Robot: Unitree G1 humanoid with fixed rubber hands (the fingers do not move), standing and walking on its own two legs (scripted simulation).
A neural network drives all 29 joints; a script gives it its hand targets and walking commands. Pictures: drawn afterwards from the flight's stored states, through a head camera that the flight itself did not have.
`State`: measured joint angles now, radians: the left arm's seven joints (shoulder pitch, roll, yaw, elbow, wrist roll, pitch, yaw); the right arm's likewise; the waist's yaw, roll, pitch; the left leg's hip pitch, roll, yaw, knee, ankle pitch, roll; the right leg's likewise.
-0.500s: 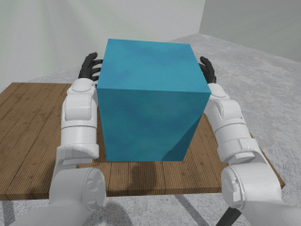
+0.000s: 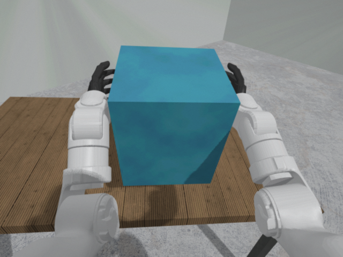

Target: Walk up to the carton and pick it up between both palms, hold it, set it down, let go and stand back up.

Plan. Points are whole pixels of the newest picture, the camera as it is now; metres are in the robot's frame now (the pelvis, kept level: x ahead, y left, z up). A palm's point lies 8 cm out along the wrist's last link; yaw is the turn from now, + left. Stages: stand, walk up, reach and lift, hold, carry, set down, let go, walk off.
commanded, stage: hold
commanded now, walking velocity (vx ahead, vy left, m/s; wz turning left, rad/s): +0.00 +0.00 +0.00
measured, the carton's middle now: (168, 118) +0.36 +0.01 +0.19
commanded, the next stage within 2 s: none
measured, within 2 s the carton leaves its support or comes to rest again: neither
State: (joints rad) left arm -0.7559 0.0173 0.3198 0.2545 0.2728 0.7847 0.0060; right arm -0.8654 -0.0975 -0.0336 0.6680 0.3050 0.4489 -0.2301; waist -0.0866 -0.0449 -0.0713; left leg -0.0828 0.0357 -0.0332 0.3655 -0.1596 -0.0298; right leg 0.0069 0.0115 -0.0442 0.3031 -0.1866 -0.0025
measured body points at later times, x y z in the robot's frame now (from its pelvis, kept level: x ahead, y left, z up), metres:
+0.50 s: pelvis +0.00 +0.00 +0.00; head -0.08 +0.03 +0.44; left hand +0.38 +0.16 +0.24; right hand +0.38 -0.15 +0.25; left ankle +0.03 +0.13 -0.75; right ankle +0.00 -0.11 -0.75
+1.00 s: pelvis +0.00 +0.00 +0.00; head -0.08 +0.03 +0.44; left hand +0.38 +0.16 +0.25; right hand +0.38 -0.15 +0.25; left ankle +0.03 +0.13 -0.75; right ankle +0.00 -0.11 -0.75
